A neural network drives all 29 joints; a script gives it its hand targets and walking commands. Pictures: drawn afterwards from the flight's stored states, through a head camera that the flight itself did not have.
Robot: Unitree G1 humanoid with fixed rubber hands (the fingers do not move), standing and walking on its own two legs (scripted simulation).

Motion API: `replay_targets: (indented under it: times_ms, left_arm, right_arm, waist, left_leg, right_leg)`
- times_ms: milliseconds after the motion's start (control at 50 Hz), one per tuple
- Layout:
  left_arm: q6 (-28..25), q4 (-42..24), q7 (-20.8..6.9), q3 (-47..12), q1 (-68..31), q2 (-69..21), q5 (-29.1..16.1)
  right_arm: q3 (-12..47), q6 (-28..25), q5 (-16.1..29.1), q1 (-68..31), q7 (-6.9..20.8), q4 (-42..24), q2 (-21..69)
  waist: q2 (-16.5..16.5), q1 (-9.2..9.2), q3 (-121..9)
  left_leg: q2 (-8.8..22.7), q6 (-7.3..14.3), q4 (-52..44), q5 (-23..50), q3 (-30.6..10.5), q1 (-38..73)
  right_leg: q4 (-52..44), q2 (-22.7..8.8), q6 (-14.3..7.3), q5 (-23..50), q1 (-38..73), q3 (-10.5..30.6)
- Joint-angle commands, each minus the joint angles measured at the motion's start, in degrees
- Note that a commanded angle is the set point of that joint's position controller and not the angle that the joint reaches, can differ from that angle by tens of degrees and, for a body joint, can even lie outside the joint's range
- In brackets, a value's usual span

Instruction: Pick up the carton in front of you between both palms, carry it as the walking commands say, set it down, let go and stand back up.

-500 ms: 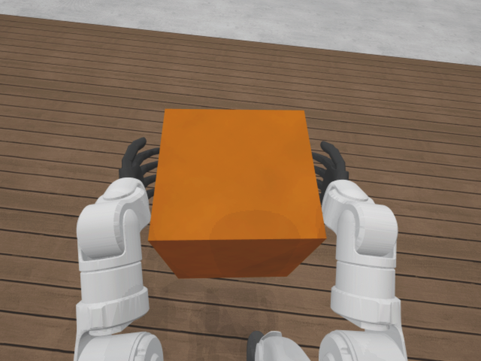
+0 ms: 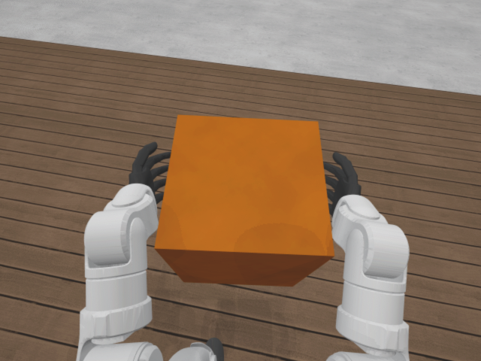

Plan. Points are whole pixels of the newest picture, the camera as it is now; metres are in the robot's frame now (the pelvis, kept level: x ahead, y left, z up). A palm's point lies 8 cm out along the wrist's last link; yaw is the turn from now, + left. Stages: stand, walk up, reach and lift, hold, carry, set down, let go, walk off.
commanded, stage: carry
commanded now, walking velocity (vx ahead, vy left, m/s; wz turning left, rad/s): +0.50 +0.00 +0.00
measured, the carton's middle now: (242, 211) +0.35 +0.02 +0.04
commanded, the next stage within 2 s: none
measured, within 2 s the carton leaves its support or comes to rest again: neither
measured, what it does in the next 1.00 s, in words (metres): goes down: left foot, then right foot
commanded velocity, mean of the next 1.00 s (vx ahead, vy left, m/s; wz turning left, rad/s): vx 0.50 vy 0.00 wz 0.00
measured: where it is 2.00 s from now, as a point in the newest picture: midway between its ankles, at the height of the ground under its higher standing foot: (241, 163)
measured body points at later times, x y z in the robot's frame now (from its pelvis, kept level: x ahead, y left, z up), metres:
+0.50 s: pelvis +0.32 +0.01 -0.02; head +0.35 +0.02 +0.43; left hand +0.67 +0.15 +0.08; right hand +0.66 -0.15 +0.09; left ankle +0.16 +0.06 -0.74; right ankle +0.46 -0.09 -0.74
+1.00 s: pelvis +0.63 +0.00 -0.05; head +0.66 +0.00 +0.40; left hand +0.97 +0.16 +0.06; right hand +0.97 -0.14 +0.05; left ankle +0.77 +0.11 -0.76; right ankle +0.49 -0.05 -0.77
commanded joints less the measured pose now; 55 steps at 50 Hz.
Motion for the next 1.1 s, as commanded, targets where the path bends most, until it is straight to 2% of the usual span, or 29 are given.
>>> replay_targets:
  times_ms: [0,20,40,60,80,100,120,140,200,320,440,480,520,540,560,580,600,620,640,660,720,800,880,960,980,1020,1040,1060,1080]
  left_arm:
    - [2.5,-0.9,-7.6,-40.4,-28.3,-45.4,-15.9]
    - [2.7,0.0,-7.5,-40.0,-29.2,-45.0,-15.1]
    - [3.0,0.9,-7.2,-39.2,-29.5,-44.3,-14.4]
    - [3.5,2.6,-6.9,-38.4,-28.7,-44.4,-14.2]
    - [3.7,1.8,-6.4,-38.0,-29.2,-44.0,-13.8]
    - [3.6,0.9,-6.1,-37.3,-31.1,-45.6,-13.2]
    - [3.1,0.1,-5.9,-36.7,-32.7,-47.4,-12.9]
    - [2.6,-0.1,-5.8,-36.1,-33.1,-48.7,-12.3]
    - [1.0,0.0,-5.9,-36.6,-32.4,-50.4,-10.8]
    - [-0.1,-2.1,-5.4,-38.9,-29.9,-48.3,-10.8]
    - [1.9,-2.8,-5.3,-39.1,-29.1,-44.6,-11.6]
    - [2.7,-1.6,-5.5,-37.9,-28.5,-43.4,-11.1]
    - [3.0,0.7,-5.5,-36.0,-26.7,-42.2,-10.0]
    - [3.1,1.7,-5.5,-34.8,-25.6,-41.9,-9.2]
    - [3.1,3.1,-5.5,-33.3,-25.2,-40.4,-8.4]
    - [3.2,3.9,-5.1,-33.2,-26.7,-39.9,-8.9]
    - [3.1,4.6,-5.4,-34.7,-25.7,-43.2,-10.6]
    - [2.6,2.5,-6.1,-36.0,-28.7,-46.1,-12.5]
    - [2.1,0.7,-6.9,-37.8,-32.5,-49.3,-14.5]
    - [1.4,-0.7,-7.5,-39.9,-36.3,-52.1,-16.6]
    - [-0.6,-2.2,-8.7,-42.8,-39.2,-54.9,-19.6]
    - [-1.6,-1.8,-8.7,-43.0,-34.4,-52.6,-19.1]
    - [-1.2,-3.1,-8.1,-42.4,-32.2,-49.2,-18.5]
    - [0.3,-1.6,-7.2,-40.6,-28.6,-45.5,-16.7]
    - [0.8,-0.9,-6.9,-40.1,-28.0,-44.9,-16.3]
    - [1.7,0.0,-6.6,-39.2,-28.1,-44.2,-15.6]
    - [2.1,0.7,-6.5,-39.0,-29.2,-43.9,-15.1]
    - [2.4,1.2,-6.4,-38.5,-30.1,-43.3,-14.8]
    - [3.0,2.7,-6.2,-38.3,-30.5,-44.1,-15.0]
  right_arm:
    - [38.4,0.6,12.7,-30.1,5.7,2.1,40.5]
    - [37.3,0.8,12.2,-29.3,5.8,2.9,39.9]
    - [36.0,1.1,11.9,-28.0,5.8,3.8,38.8]
    - [35.3,1.3,11.7,-30.6,5.4,5.5,36.6]
    - [36.5,1.3,13.5,-29.6,5.5,6.6,39.3]
    - [37.7,0.9,15.4,-32.0,6.0,4.9,42.5]
    - [39.5,0.5,17.5,-36.2,6.7,3.1,45.9]
    - [41.2,0.0,19.4,-39.8,7.4,1.8,48.6]
    - [43.7,-1.8,22.4,-43.9,8.5,0.8,52.1]
    - [42.8,-2.5,21.3,-38.3,8.0,0.9,48.8]
    - [40.3,-0.9,18.4,-32.5,7.2,3.0,43.9]
    - [39.8,-0.5,17.7,-32.4,7.0,4.0,43.1]
    - [39.4,0.1,17.4,-33.6,6.9,4.9,43.2]
    - [39.2,0.2,17.3,-34.5,6.8,5.3,42.9]
    - [39.1,0.6,16.8,-35.2,6.7,6.4,43.2]
    - [38.4,0.8,16.6,-33.9,6.4,7.9,43.9]
    - [38.1,0.6,16.2,-34.9,6.0,6.9,43.5]
    - [38.0,0.3,16.1,-36.5,5.9,5.9,45.8]
    - [37.6,-0.3,15.8,-38.1,5.8,5.3,47.6]
    - [37.1,-0.9,15.1,-38.6,5.8,5.3,48.8]
    - [37.8,-2.6,13.7,-36.8,5.9,5.5,50.4]
    - [39.1,-3.8,12.8,-33.3,5.4,4.8,48.5]
    - [40.5,-3.5,14.0,-34.0,5.1,1.2,46.1]
    - [40.0,-1.5,14.2,-32.6,5.0,0.8,42.3]
    - [39.4,-0.9,14.0,-32.2,5.0,1.1,41.4]
    - [37.5,0.0,13.1,-30.7,4.9,3.1,39.5]
    - [36.2,0.3,12.4,-29.7,4.8,4.0,38.8]
    - [34.8,0.7,11.8,-28.3,4.8,4.6,37.7]
    - [33.4,0.9,11.2,-30.3,4.4,6.3,35.7]
  waist:
    - [-6.3,-4.03,-23.5]
    - [-3.0,-6.28,-25.0]
    - [4.2,-6.29,-27.3]
    - [17.0,-8.12,-32.0]
    - [13.6,-8.02,-31.3]
    - [9.4,-7.96,-27.9]
    - [3.1,-7.03,-25.2]
    - [1.7,-6.21,-23.9]
    - [2.3,-5.36,-24.0]
    - [5.1,-7.46,-24.0]
    - [5.9,-9.75,-19.6]
    - [7.2,-8.15,-19.5]
    - [6.1,-3.42,-23.3]
    - [2.3,-1.06,-26.1]
    - [-7.3,-1.74,-29.1]
    - [-17.7,0.01,-33.0]
    - [-13.0,0.45,-31.8]
    - [-9.2,0.42,-29.0]
    - [-3.0,-0.42,-26.0]
    - [-1.7,-1.11,-24.8]
    - [-3.0,-2.00,-24.7]
    - [-5.2,-0.56,-24.4]
    - [-5.9,0.78,-22.3]
    - [-6.7,2.39,-19.8]
    - [-7.5,1.69,-19.7]
    - [-6.8,-2.48,-22.7]
    - [-4.1,-5.49,-25.3]
    - [1.8,-5.95,-28.4]
    - [13.7,-6.94,-32.3]
  left_leg:
    - [-3.1,1.7,-7.2,7.3,4.1,21.6]
    - [1.0,1.2,-5.8,8.1,0.7,30.5]
    - [12.2,0.8,2.7,24.6,-12.9,41.0]
    - [23.3,14.2,0.6,19.4,-34.9,53.6]
    - [22.9,16.6,-3.9,2.1,-40.1,52.6]
    - [19.7,15.0,-5.6,-2.3,-36.1,48.0]
    - [17.9,12.5,-6.5,-1.1,-31.5,42.3]
    - [17.1,11.4,-7.5,1.4,-27.9,37.6]
    - [15.0,9.6,-9.0,3.5,-21.8,33.1]
    - [11.7,6.9,-5.5,24.3,-12.8,42.0]
    - [6.6,5.2,-2.8,25.8,-7.0,43.8]
    - [7.2,4.1,0.8,28.4,-6.2,41.5]
    - [6.3,1.2,14.3,28.3,-2.3,36.5]
    - [4.4,0.1,25.3,12.3,-0.8,26.9]
    - [0.3,-0.7,34.8,-20.6,-0.5,13.0]
    - [-6.5,-3.2,53.8,-37.5,-5.1,-5.6]
    - [-3.1,-1.2,56.1,-34.6,-8.3,-10.3]
    - [-1.3,-0.4,53.9,-31.2,-8.8,-11.0]
    - [0.1,-0.4,49.6,-28.3,-8.4,-9.5]
    - [1.4,-0.4,46.2,-26.6,-8.4,-7.5]
    - [2.6,-1.5,38.4,-24.2,-7.0,-4.9]
    - [2.9,-2.5,28.1,-17.8,-4.4,-10.5]
    - [0.9,-1.8,14.7,-6.9,-1.2,-8.9]
    - [-1.8,-0.1,0.0,2.7,2.0,-2.6]
    - [-2.1,0.9,-2.8,4.1,2.1,1.8]
    - [-3.4,1.8,-6.7,5.1,3.4,16.0]
    - [-0.9,1.9,-6.8,6.9,2.2,26.4]
    - [9.3,1.9,0.8,19.4,-9.8,39.1]
    - [22.8,12.7,3.3,26.6,-31.7,53.5]
  right_leg:
    - [12.9,-9.6,-0.9,54.0,7.1,0.7]
    - [21.8,-7.7,0.6,41.3,0.5,-0.5]
    - [31.8,-5.4,1.8,15.4,-11.3,-1.0]
    - [49.9,2.9,4.2,-9.3,-29.2,3.0]
    - [55.1,0.6,2.4,-8.7,-36.5,7.1]
    - [53.7,-1.6,1.0,-6.1,-38.8,7.7]
    - [49.5,-3.6,0.8,-2.4,-37.3,7.6]
    - [45.3,-4.8,1.2,-0.4,-35.4,7.3]
    - [37.4,-5.5,2.3,1.6,-31.7,5.6]
    - [22.3,-5.0,2.7,14.0,-38.1,2.3]
    - [1.4,-0.9,1.3,29.1,-31.9,-3.1]
    - [-3.1,-0.2,-0.4,31.0,-23.9,-3.5]
    - [-6.6,0.3,-1.0,32.3,-8.2,-4.6]
    - [-3.8,-5.3,-1.1,35.7,3.5,1.6]
    - [5.7,-18.2,-2.8,56.2,16.3,17.4]
    - [1.7,-26.8,-15.7,43.6,27.9,37.3]
    - [-1.4,-24.6,-15.3,29.8,25.5,37.9]
    - [-3.1,-21.1,-12.9,26.8,20.1,33.0]
    - [-4.4,-19.8,-11.0,28.2,14.0,28.8]
    - [-5.5,-19.6,-10.2,28.2,9.3,26.5]
    - [-6.9,-17.5,-8.7,27.7,4.8,21.7]
    - [-4.6,-16.1,-7.4,44.6,11.2,16.3]
    - [-3.2,-11.9,-4.9,52.0,13.4,10.8]
    - [-0.9,-9.7,-4.2,51.7,14.9,7.3]
    - [0.5,-10.0,-3.8,53.1,13.6,6.7]
    - [10.9,-9.7,-1.4,56.6,9.6,3.5]
    - [20.1,-8.0,0.2,47.7,3.8,1.2]
    - [30.9,-6.4,1.6,24.5,-9.0,0.9]
    - [45.7,1.4,4.2,-7.8,-27.7,3.1]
